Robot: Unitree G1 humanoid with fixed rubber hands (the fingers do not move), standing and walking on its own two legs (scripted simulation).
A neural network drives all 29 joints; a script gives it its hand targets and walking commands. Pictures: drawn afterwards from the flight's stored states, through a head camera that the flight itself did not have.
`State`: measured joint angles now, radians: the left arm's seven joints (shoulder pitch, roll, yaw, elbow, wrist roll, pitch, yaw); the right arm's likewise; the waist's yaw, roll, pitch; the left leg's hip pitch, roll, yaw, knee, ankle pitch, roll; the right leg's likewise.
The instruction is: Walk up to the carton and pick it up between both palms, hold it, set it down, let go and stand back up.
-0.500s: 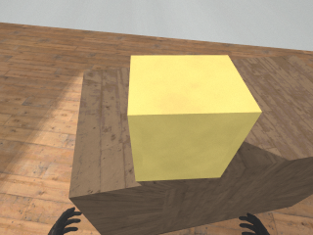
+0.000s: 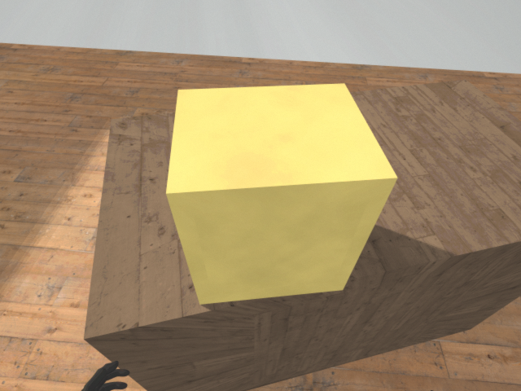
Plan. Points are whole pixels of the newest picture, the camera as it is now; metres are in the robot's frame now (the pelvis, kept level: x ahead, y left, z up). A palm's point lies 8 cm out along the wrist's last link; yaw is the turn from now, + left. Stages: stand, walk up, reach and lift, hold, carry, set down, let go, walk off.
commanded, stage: walk up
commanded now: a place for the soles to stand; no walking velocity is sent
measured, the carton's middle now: (268, 199) +0.38 +0.01 +0.10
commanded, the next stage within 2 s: none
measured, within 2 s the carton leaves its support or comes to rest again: neither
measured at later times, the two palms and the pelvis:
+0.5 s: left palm out of the picture +0.09 +0.23 -0.11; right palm out of the picture +0.15 -0.31 -0.10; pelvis +0.03 -0.05 +0.00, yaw +5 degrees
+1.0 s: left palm out of the picture +0.14 +0.20 -0.07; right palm (459, 381) +0.18 -0.31 -0.10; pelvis +0.04 -0.07 +0.01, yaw +9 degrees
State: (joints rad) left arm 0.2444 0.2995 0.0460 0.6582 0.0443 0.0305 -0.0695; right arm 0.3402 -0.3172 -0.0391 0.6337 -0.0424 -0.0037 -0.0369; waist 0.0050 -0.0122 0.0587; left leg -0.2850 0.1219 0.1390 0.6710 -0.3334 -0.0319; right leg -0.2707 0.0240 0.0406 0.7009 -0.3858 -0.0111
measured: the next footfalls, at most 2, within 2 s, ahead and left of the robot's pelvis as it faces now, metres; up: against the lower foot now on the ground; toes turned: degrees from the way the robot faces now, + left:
left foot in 0.54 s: +0.11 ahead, +0.07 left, +0.00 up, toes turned +8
right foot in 0.74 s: +0.08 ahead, -0.18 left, +0.00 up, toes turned +6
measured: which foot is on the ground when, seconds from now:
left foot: down 0.00-0.32, up 0.34-0.52, down 0.54-1.00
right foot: down 0.00-0.58, up 0.60-0.72, down 0.74-1.00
